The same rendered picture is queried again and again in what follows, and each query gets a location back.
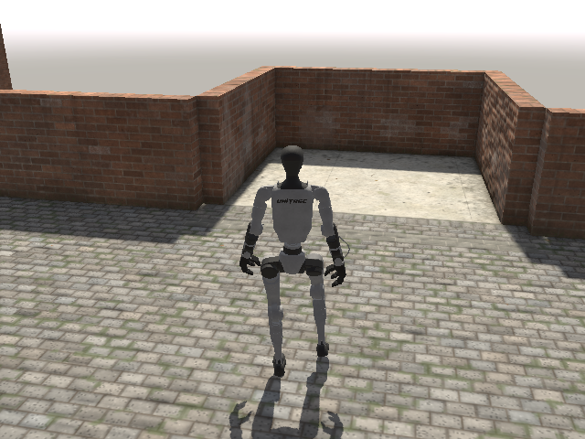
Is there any left robot forearm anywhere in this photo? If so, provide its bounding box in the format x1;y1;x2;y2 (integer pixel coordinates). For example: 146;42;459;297
241;222;259;259

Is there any left robot hand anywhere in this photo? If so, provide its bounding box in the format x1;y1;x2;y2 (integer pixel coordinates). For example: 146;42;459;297
239;255;261;275

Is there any humanoid robot head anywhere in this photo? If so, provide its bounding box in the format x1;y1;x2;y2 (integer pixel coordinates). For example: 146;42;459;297
277;145;308;189

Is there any humanoid robot torso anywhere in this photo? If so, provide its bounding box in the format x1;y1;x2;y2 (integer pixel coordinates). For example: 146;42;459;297
271;180;314;274

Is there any right robot forearm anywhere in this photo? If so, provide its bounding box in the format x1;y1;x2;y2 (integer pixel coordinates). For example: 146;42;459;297
326;223;345;266

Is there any right robot hand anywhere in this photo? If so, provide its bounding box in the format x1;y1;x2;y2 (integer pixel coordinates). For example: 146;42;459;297
324;263;346;287

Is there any left robot upper arm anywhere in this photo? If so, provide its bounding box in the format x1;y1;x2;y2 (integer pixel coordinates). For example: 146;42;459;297
249;185;273;235

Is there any right robot upper arm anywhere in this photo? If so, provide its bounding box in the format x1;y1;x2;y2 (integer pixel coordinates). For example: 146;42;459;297
312;185;335;237

